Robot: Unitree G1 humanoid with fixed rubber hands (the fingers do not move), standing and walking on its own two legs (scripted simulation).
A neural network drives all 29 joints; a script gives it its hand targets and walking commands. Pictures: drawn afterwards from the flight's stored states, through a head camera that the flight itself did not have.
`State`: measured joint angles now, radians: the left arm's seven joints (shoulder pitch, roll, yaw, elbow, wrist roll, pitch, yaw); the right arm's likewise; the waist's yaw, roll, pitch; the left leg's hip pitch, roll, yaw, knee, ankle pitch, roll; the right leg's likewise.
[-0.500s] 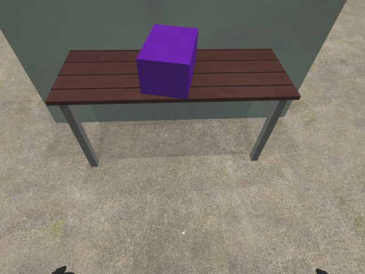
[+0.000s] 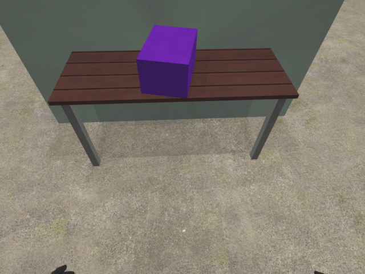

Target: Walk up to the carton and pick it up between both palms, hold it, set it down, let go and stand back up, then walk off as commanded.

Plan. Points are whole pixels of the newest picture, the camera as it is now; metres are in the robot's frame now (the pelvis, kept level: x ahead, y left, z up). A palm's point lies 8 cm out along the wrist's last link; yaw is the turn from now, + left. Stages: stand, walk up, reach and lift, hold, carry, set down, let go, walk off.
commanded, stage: stand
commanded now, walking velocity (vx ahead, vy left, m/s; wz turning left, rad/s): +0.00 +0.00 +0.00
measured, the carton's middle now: (170, 60) +1.04 +0.00 -0.11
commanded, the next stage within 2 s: none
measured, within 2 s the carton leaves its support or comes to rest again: neither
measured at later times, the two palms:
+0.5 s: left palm out of the picture +0.12 +0.29 -0.10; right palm out of the picture +0.07 -0.31 -0.10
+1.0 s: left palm out of the picture +0.12 +0.29 -0.10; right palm out of the picture +0.07 -0.32 -0.10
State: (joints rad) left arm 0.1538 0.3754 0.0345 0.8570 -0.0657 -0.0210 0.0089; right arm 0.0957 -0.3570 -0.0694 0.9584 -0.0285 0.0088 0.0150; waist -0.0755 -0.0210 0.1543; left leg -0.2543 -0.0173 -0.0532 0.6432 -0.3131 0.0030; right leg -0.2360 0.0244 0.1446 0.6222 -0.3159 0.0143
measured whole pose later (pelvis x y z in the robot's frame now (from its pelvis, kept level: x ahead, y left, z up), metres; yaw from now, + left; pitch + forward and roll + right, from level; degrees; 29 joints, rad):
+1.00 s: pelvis -0.01 -0.01 +0.01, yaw +0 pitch -4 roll +0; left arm 0.14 0.38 0.03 0.89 -0.07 -0.02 0.01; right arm 0.07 -0.35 -0.07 1.03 -0.03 0.01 0.02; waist -0.08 -0.02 0.14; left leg -0.22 -0.01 -0.05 0.54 -0.24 -0.01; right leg -0.21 0.02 0.14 0.53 -0.25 0.01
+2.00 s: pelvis +0.00 -0.01 +0.01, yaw +0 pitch -4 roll +0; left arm 0.14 0.38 0.03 0.91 -0.07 -0.02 0.01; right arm 0.07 -0.35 -0.07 1.05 -0.03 0.01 0.02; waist -0.08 -0.02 0.13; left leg -0.20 -0.01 -0.05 0.51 -0.24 -0.01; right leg -0.19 0.02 0.14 0.51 -0.25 0.01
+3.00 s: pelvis +0.00 -0.01 +0.01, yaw +0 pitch -4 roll +0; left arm 0.13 0.38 0.03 0.92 -0.07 -0.02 0.01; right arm 0.07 -0.35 -0.07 1.05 -0.03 0.01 0.02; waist -0.08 -0.02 0.12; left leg -0.19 0.00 -0.05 0.49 -0.23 -0.02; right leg -0.18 0.02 0.14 0.50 -0.24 0.01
